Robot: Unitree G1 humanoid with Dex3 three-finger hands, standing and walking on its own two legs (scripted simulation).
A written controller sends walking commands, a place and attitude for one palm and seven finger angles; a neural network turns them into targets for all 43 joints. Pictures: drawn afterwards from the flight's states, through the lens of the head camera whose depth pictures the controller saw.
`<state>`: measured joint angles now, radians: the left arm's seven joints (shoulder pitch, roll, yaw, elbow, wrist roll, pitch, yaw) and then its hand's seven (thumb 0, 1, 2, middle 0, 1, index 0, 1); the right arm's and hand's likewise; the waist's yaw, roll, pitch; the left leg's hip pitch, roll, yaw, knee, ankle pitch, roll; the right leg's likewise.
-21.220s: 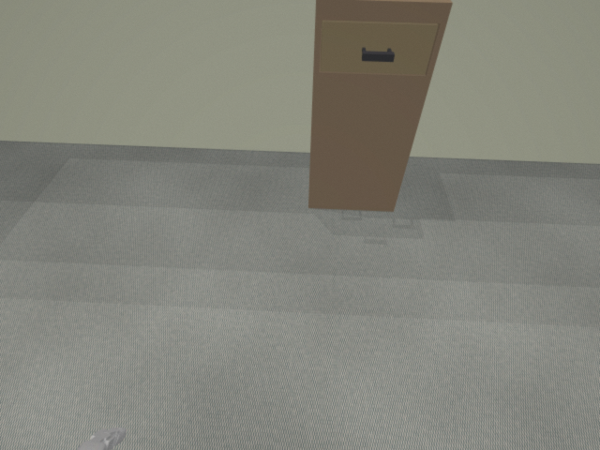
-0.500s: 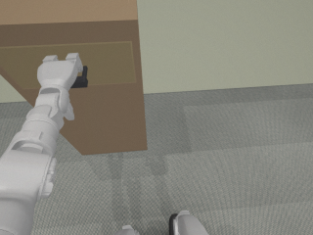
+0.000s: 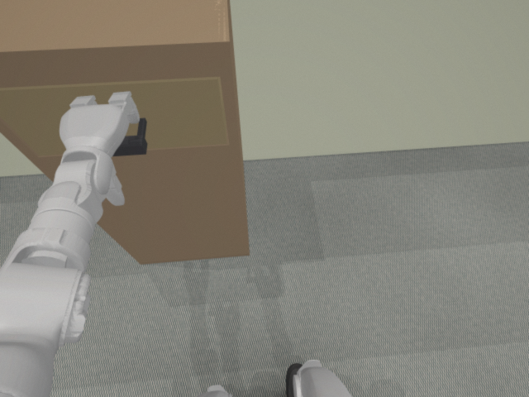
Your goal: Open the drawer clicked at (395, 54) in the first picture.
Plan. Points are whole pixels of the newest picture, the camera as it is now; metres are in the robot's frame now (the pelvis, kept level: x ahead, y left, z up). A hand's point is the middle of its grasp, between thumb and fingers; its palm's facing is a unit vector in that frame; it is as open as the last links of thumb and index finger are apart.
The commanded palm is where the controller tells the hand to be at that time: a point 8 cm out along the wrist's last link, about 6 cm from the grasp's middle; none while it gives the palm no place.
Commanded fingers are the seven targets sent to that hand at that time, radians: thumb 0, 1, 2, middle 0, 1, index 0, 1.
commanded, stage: lift the fingers back up to retry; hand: left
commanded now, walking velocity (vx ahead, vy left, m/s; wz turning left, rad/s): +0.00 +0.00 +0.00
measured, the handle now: (116, 136) +0.54 +0.23 +0.02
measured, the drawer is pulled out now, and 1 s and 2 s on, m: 0.00 0.00 0.00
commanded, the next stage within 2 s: re-aim the fingers above the handle in 0.50 s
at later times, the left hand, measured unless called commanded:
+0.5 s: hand (100, 132) +0.50 +0.22 +0.08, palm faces -0.05 -0.02 -1.00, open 13.5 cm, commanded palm +0.48 +0.22 +0.14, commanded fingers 0.00 -0.50 0.30 -0.30 -1.20 -0.30 -1.20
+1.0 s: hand (104, 130) +0.50 +0.21 +0.09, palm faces -0.02 -0.02 -1.00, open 13.8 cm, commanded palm +0.47 +0.22 +0.14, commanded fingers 0.00 -0.50 0.30 -0.30 -1.20 -0.30 -1.20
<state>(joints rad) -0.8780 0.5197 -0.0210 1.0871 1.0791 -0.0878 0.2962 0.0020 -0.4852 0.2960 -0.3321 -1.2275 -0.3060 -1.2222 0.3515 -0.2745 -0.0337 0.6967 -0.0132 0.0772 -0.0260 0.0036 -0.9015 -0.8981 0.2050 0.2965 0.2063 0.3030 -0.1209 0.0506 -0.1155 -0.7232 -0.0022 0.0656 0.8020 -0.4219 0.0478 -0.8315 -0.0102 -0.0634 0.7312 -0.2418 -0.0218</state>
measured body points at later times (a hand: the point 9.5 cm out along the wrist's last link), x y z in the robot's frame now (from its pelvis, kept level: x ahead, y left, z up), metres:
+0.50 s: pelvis +0.03 +0.00 +0.02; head +0.11 -0.02 +0.46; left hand +0.50 +0.22 +0.13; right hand +0.09 -0.27 -0.12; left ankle -0.03 +0.09 -0.70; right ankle +0.05 -0.11 -0.70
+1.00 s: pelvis +0.03 -0.01 +0.02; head +0.10 -0.03 +0.47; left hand +0.49 +0.21 +0.14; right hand +0.07 -0.28 -0.12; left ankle -0.03 +0.09 -0.70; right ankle +0.05 -0.11 -0.70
